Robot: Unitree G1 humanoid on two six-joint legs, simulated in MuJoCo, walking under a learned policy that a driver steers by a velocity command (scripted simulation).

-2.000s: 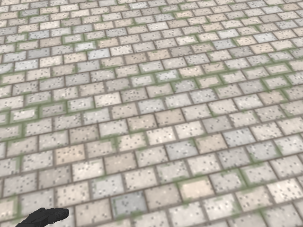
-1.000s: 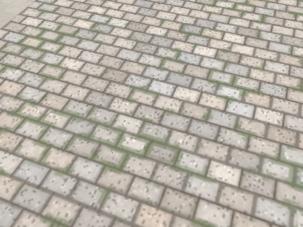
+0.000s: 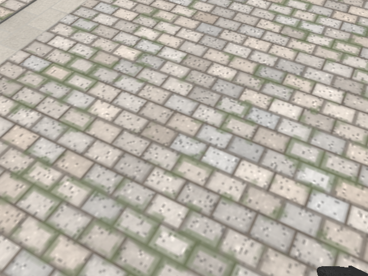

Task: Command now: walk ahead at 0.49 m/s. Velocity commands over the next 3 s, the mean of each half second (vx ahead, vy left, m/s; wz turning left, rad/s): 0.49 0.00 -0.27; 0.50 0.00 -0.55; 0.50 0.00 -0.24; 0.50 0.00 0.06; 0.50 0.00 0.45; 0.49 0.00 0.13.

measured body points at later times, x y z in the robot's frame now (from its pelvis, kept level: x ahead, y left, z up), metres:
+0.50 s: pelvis +0.28 +0.04 +0.00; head +0.30 +0.03 +0.45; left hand +0.48 +0.26 -0.10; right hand +0.27 -0.24 -0.13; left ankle +0.20 +0.14 -0.74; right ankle +0.43 -0.15 -0.69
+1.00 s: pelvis +0.55 -0.07 +0.01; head +0.58 -0.10 +0.45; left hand +0.74 +0.17 -0.10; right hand +0.64 -0.39 -0.08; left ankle +0.80 +0.02 -0.69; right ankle +0.47 -0.12 -0.74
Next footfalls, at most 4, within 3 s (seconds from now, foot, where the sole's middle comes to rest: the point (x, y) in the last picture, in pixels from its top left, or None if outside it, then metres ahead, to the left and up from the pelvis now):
0.10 left None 0.24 0.14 -0.78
0.64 right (244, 270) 0.51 -0.13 -0.78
1.12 left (225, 184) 0.85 -0.06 -0.78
1.64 right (311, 173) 0.94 -0.42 -0.78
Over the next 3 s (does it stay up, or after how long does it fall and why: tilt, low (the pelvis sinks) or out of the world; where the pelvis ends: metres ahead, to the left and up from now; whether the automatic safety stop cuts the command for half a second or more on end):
stays up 1.55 -0.58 0.01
